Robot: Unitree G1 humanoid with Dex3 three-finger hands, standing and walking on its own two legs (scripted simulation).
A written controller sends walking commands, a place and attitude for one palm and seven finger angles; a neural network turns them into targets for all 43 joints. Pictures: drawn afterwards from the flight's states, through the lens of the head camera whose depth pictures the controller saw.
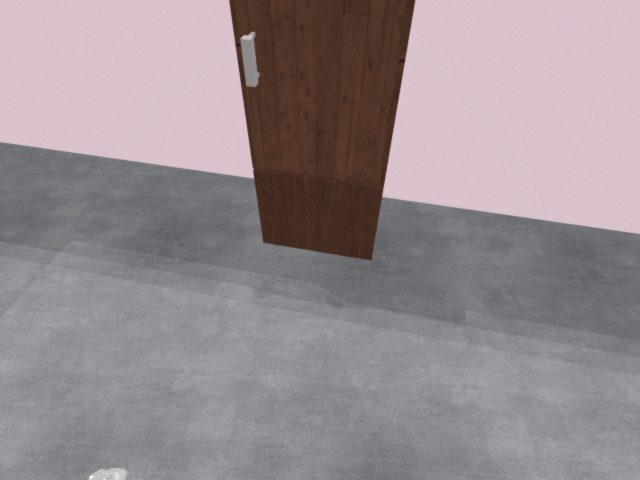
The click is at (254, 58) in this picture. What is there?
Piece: cupboard door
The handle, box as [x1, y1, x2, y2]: [240, 32, 259, 86]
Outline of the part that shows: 251,32 247,36 243,35 240,40 246,85 255,86 259,74 256,71 253,37 255,35 254,32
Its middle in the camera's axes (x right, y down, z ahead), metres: -0.19 -0.49 +1.06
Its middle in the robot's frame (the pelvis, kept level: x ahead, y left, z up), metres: +1.12 +0.25 +0.04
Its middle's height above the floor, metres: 0.81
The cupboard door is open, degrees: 0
